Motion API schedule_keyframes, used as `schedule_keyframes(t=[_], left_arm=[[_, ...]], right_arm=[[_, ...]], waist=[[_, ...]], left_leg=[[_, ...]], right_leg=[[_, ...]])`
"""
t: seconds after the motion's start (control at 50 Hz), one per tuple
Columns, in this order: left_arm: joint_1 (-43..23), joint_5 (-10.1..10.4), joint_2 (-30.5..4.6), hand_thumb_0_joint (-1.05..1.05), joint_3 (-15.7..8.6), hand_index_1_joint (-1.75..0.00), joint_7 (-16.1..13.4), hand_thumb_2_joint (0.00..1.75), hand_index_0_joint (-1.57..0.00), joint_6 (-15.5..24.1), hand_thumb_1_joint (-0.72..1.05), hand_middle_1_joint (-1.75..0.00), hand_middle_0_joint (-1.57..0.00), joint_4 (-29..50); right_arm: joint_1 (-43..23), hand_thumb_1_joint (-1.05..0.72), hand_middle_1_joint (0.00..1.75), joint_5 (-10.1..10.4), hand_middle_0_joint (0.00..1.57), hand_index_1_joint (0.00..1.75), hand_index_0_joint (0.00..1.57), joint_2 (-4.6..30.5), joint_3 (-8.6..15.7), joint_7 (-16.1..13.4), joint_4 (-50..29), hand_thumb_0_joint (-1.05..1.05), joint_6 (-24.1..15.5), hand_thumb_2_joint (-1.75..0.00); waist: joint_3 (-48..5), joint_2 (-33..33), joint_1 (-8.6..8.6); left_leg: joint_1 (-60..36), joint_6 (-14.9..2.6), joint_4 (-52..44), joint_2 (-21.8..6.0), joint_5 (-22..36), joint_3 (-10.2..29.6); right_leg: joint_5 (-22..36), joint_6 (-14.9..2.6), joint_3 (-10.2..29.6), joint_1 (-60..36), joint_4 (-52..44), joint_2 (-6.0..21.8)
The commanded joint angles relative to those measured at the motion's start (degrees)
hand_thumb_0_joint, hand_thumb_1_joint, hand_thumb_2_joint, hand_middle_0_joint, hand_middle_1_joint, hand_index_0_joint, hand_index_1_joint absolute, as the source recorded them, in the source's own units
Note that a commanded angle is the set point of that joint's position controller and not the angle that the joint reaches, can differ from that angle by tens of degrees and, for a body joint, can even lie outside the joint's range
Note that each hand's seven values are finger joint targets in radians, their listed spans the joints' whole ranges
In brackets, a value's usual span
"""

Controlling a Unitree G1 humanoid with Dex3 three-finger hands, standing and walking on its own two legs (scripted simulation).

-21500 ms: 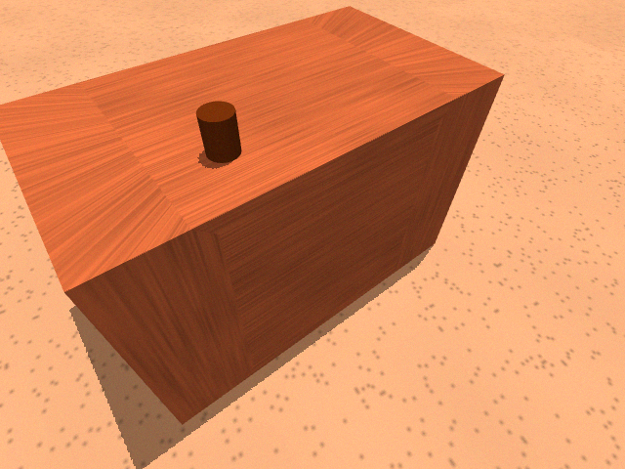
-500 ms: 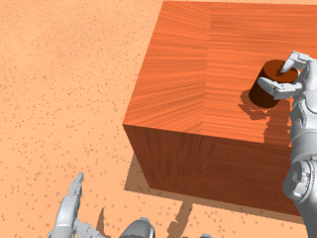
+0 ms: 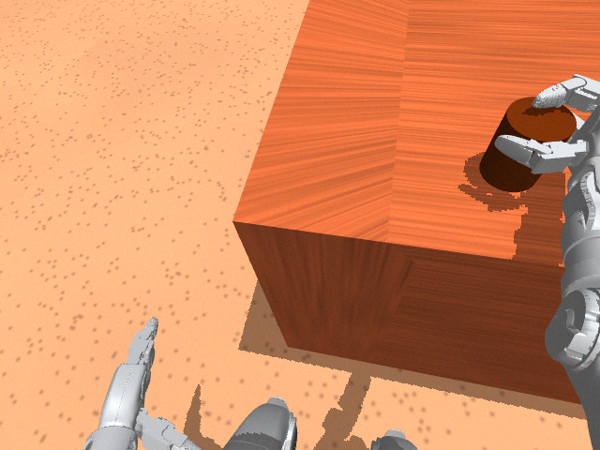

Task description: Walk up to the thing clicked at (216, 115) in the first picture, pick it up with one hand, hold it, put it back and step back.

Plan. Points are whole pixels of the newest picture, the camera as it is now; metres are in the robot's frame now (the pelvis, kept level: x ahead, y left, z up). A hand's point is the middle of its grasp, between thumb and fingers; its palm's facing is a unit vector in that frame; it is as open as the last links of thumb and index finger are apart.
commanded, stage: open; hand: right
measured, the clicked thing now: (522, 146) +0.52 -0.20 +0.08
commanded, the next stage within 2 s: withdraw in 0.30 s
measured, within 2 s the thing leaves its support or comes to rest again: neither
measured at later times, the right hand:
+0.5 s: hand (550, 120) +0.53 -0.21 +0.12, palm faces +0.17 +0.99 +0.02, open 16.5 cm
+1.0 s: hand out of the picture +0.51 -0.30 +0.20, palm faces +0.26 +0.96 -0.14, open 17.3 cm
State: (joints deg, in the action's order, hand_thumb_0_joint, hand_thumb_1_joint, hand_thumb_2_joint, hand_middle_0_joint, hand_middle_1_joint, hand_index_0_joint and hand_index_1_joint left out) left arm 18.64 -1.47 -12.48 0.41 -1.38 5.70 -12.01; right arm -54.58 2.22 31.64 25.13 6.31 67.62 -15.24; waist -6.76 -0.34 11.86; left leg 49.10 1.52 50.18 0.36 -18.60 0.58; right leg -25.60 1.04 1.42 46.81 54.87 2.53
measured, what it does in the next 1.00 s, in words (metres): stands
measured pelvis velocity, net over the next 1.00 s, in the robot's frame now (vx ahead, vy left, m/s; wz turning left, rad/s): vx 0.03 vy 0.00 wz -0.02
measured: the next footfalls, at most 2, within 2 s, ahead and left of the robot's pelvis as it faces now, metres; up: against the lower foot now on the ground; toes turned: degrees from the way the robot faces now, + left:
none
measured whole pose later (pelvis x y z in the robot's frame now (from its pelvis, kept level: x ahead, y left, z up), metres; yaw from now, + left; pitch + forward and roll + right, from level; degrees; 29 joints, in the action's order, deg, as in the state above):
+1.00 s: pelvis +0.03 +0.00 +0.03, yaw -1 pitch +13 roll +1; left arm 15.9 1.9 -13.4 1.3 -1.8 3.5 -19.4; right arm -57.4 -0.2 42.1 23.4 12.0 70.8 -3.7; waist -6.8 0.8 6.6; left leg 36.9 1.3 41.7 -0.3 -18.0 0.3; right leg -23.6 1.2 1.4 34.0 44.4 2.0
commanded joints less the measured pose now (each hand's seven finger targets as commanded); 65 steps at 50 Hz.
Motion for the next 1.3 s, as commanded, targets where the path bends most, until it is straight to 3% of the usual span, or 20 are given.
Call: schedule_keyframes(t=[0.0,0.24,0.4,0.5,0.54,0.58,0.6,0.64,0.7,0.72,0.76,0.82,0.86,0.88,0.92,0.98,1.06,1.12,1.2,1.28], left_arm=[[-0.2,0.3,-9.5,0.0,-5.4,-0.05,-0.6,0.05,-0.05,2.9,-0.53,-0.05,-0.05,10.4],[0.6,0.3,-8.9,0.0,-4.6,-0.05,-0.6,0.06,-0.05,2.7,-0.55,-0.05,-0.05,12.8],[2.5,0.4,-8.4,0.0,-5.0,-0.05,-0.6,0.03,-0.06,2.5,-0.52,-0.05,-0.06,9.3],[2.2,0.7,-13.0,0.0,-8.8,-0.05,-1.1,0.03,-0.05,1.9,-0.53,-0.05,-0.05,13.1],[5.1,1.0,-10.4,0.0,-6.6,-0.05,-0.5,0.04,-0.05,1.1,-0.53,-0.05,-0.05,8.0],[-0.6,1.5,-11.6,0.0,-7.0,-0.05,-0.9,0.04,-0.05,1.4,-0.54,-0.04,-0.05,12.1],[-0.1,1.5,-11.4,0.0,-6.4,-0.04,-1.1,0.04,-0.04,1.1,-0.54,-0.04,-0.05,10.2],[2.0,1.7,-9.2,0.0,-4.6,-0.05,-0.9,0.04,-0.04,0.6,-0.53,-0.04,-0.05,3.4],[-4.7,2.2,-11.6,0.0,-5.6,-0.04,-1.4,0.04,-0.04,0.9,-0.54,-0.04,-0.05,7.5],[-3.5,2.2,-10.2,0.0,-4.7,-0.04,-1.4,0.04,-0.04,0.6,-0.54,-0.04,-0.05,4.0],[-0.4,2.6,-8.0,0.0,-3.5,-0.04,-1.2,0.04,-0.05,0.3,-0.54,-0.04,-0.05,-6.3],[-11.4,3.1,-11.9,0.0,-5.0,-0.04,-2.0,0.03,-0.05,2.2,-0.54,-0.04,-0.05,4.6],[-2.8,3.0,-10.4,0.0,-3.7,-0.06,-2.3,0.07,-0.04,1.8,-0.57,-0.04,-0.06,-1.7],[-4.5,3.4,-8.8,0.0,-2.5,-0.05,-1.5,0.06,-0.05,1.1,-0.55,-0.04,-0.06,0.5],[-0.9,3.7,-9.2,0.0,-2.8,-0.05,-1.0,0.06,-0.05,0.8,-0.55,-0.04,-0.06,2.5],[8.8,3.9,-7.5,0.0,-2.6,-0.05,1.0,0.05,-0.05,-1.5,-0.53,-0.04,-0.05,-5.8],[1.6,3.7,-11.7,0.0,-5.7,-0.04,2.6,0.05,-0.06,-1.7,-0.52,-0.05,-0.05,-2.6],[-6.9,4.0,-11.7,0.0,-5.4,-0.04,2.6,0.05,-0.06,-1.2,-0.52,-0.05,-0.05,-1.6],[-12.2,4.2,-10.0,0.0,-2.8,-0.05,1.5,0.07,-0.05,0.0,-0.54,-0.04,-0.05,1.5],[-3.9,3.8,-15.6,0.0,-9.7,-0.05,0.3,0.07,-0.05,0.2,-0.55,-0.04,-0.05,3.7]], right_arm=[[-30.8,0.42,0.68,1.3,0.91,0.69,0.92,13.8,0.5,-0.2,-15.0,0.0,-3.7,-0.41],[-29.7,0.51,0.22,0.5,0.4,0.22,0.4,13.5,-0.2,-0.6,-12.0,0.0,-3.2,-0.06],[-28.1,0.51,0.08,0.9,0.09,0.08,0.09,12.3,-0.2,-0.5,-11.9,0.0,-2.6,-0.06],[-29.6,0.5,0.06,0.5,0.07,0.06,0.06,19.1,2.6,-0.5,-18.1,0.0,-2.6,-0.05],[-27.5,0.5,0.05,1.3,0.08,0.05,0.07,18.9,3.2,0.3,-17.6,0.0,-1.7,-0.04],[-35.0,0.5,0.05,1.5,0.07,0.05,0.06,24.5,5.2,0.5,-26.8,0.0,-1.7,-0.03],[-35.3,0.49,0.04,1.8,0.08,0.04,0.07,25.9,5.9,0.6,-27.5,0.0,-1.2,-0.03],[-25.6,0.49,0.04,2.0,0.08,0.04,0.07,17.9,1.4,2.0,-16.8,0.0,1.2,-0.02],[-30.2,0.49,0.04,1.7,0.08,0.04,0.07,26.0,4.9,2.4,-23.9,0.0,2.0,-0.02],[-29.7,0.49,0.04,2.0,0.08,0.04,0.07,24.8,4.6,3.1,-22.4,0.0,3.1,-0.02],[-18.6,0.5,0.04,3.2,0.07,0.04,0.06,14.0,-1.0,6.0,-5.7,0.0,6.6,-0.02],[-29.0,0.48,0.04,2.9,0.07,0.04,0.06,23.4,2.4,8.2,-15.0,0.0,6.6,-0.04],[-25.2,0.51,0.06,3.9,0.06,0.06,0.06,18.8,-0.2,10.3,-6.5,0.0,8.5,-0.05],[-21.0,0.52,0.06,-3.0,0.06,0.06,0.07,26.1,-1.6,6.9,-3.2,0.0,8.9,-0.04],[-26.1,0.54,0.06,-2.6,0.06,0.06,0.07,26.1,-1.5,4.3,-7.5,0.0,8.6,-0.04],[-19.8,0.56,0.06,-4.0,0.06,0.06,0.06,30.5,0.0,3.2,-6.4,0.0,10.3,-0.04],[-25.1,0.58,0.05,-5.5,0.06,0.05,0.06,38.4,4.1,0.3,-16.2,0.0,10.7,-0.04],[-25.3,0.61,0.05,-5.6,0.06,0.05,0.05,37.8,5.1,-2.1,-20.1,0.0,10.0,-0.03],[-14.1,0.58,0.05,-5.0,0.06,0.05,0.05,27.8,1.7,-4.5,-16.0,0.0,9.0,-0.05],[-0.1,0.57,0.05,-4.0,0.06,0.05,0.05,24.6,1.2,-5.0,-22.8,0.0,8.9,-0.05]], waist=[[-28.1,9.8,-0.09],[-26.9,8.2,0.13],[-23.8,8.7,-0.12],[-31.3,10.5,-0.89],[-29.6,11.7,-1.96],[-36.9,12.5,-3.22],[-35.9,13.5,-4.27],[-28.0,11.9,-4.09],[-33.7,13.1,-5.65],[-30.9,12.8,-5.98],[-15.3,6.3,-4.15],[-26.9,3.6,-3.84],[-18.4,0.6,-2.03],[-14.9,-0.4,-5.77],[-18.6,-0.4,-3.75],[-16.7,4.1,-5.82],[-25.1,10.1,-7.41],[-28.9,13.5,-9.76],[-29.0,10.6,-10.12],[-29.2,9.2,-9.74]], left_leg=[[-12.8,-2.45,-3.7,1.5,13.9,-2.1],[-13.5,-2.21,-4.0,1.5,10.1,-1.9],[-11.5,-2.24,-3.8,1.4,10.1,-1.7],[-15.9,-2.62,-3.5,1.5,15.5,-2.0],[-17.7,-2.72,-4.1,1.4,16.6,-2.0],[-23.0,-2.75,-4.3,1.0,19.0,-1.6],[-22.5,-2.8,-4.9,1.2,18.0,-2.0],[-19.4,-3.03,-6.2,1.8,15.8,-2.9],[-23.9,-2.93,-7.0,1.2,19.5,-2.1],[-24.8,-2.9,-7.5,1.0,19.8,-1.9],[-20.2,-2.71,-9.5,1.4,15.8,-2.7],[-25.6,-1.81,-9.8,0.5,19.8,-1.3],[-22.8,-1.37,-11.1,1.0,17.6,-2.0],[-23.8,-1.25,-13.0,0.3,15.5,-1.9],[-26.7,-0.76,-13.9,-0.1,17.6,-1.0],[-27.6,-1.4,-13.2,-0.8,22.8,-0.8],[-29.4,-2.36,-12.8,-0.6,25.7,-1.1],[-29.7,-2.87,-13.4,0.2,21.8,-2.1],[-30.7,-3.03,-13.8,1.1,20.6,-3.5],[-31.4,-3.01,-13.2,1.4,25.2,-4.4]], right_leg=[[19.7,-0.81,0.0,-16.6,-6.7,-1.4],[12.8,-1.2,-0.4,-13.2,-7.1,-1.5],[12.6,-1.33,-0.7,-12.5,-6.6,-1.7],[20.9,-0.84,-0.4,-17.8,-6.4,-1.6],[22.4,-0.76,-0.6,-17.1,-7.0,-2.0],[23.4,-0.82,-0.8,-19.2,-7.7,-2.2],[24.0,-0.61,-0.6,-20.9,-8.3,-2.1],[25.6,-0.24,0.0,-21.1,-9.6,-2.0],[29.5,-0.02,-0.6,-23.6,-10.4,-1.8],[28.1,-0.16,-1.1,-22.3,-10.7,-2.2],[22.9,-0.73,-0.6,-16.5,-12.9,-2.0],[23.2,-1.69,-1.1,-20.0,-12.7,-1.9],[21.1,-2.08,-0.8,-18.4,-13.4,-2.0],[19.6,-1.86,-2.0,-17.1,-15.2,-2.3],[19.0,-2.16,-2.9,-19.5,-15.6,-2.6],[22.2,-1.94,-3.9,-18.3,-16.2,-3.7],[29.5,-0.83,-3.2,-24.0,-16.0,-3.3],[31.9,0.08,-2.2,-27.6,-16.2,-2.4],[34.8,0.65,-1.7,-29.4,-16.6,-1.3],[44.4,1.07,-1.3,-35.0,-16.4,-0.8]])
